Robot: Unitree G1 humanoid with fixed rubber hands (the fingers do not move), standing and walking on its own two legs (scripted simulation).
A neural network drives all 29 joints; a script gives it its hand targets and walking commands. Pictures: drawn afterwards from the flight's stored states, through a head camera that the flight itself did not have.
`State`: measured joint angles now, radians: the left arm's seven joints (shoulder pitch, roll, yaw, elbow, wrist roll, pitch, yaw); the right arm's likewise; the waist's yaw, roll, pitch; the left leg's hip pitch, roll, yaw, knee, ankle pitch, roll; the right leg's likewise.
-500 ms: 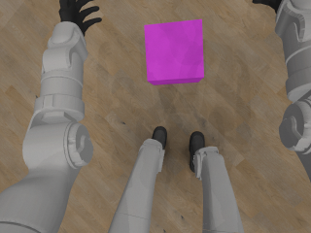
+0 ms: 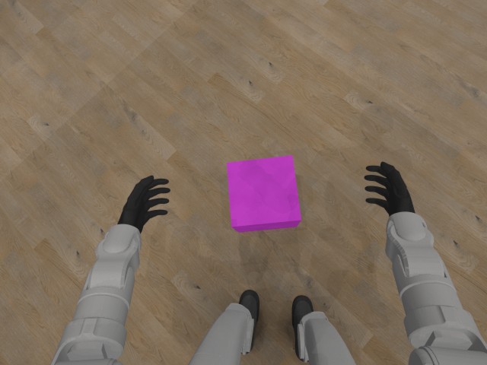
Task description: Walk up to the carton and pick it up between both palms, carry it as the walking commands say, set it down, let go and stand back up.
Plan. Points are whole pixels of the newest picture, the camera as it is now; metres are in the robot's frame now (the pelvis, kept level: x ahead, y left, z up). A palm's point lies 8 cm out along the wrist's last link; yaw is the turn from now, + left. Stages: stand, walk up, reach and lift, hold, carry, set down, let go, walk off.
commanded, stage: let go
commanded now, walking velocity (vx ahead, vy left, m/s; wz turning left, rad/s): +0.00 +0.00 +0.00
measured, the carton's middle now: (263, 196) +0.48 +0.06 -0.64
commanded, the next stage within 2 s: stand in 0.90 s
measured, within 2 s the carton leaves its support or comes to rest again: neither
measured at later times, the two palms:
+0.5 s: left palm (127, 317) +0.17 +0.21 -0.03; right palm (480, 342) +0.19 -0.25 -0.05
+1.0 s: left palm (107, 320) +0.16 +0.24 -0.04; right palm out of the picture +0.17 -0.27 -0.05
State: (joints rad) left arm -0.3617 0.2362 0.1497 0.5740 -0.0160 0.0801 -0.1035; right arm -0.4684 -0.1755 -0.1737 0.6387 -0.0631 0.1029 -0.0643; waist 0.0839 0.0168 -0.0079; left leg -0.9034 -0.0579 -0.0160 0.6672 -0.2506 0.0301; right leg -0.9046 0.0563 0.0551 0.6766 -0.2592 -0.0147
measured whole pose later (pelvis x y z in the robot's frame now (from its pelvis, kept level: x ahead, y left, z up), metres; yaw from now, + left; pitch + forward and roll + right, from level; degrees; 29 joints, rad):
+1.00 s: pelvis +0.03 -0.02 +0.03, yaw +2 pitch -1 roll +0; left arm 0.22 0.27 0.03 0.56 0.03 0.09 0.00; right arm 0.22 -0.26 -0.03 0.63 -0.04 0.05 0.01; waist 0.01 0.01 -0.01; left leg -0.20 -0.04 -0.07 0.53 -0.31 0.01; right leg -0.18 0.08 0.02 0.50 -0.30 -0.05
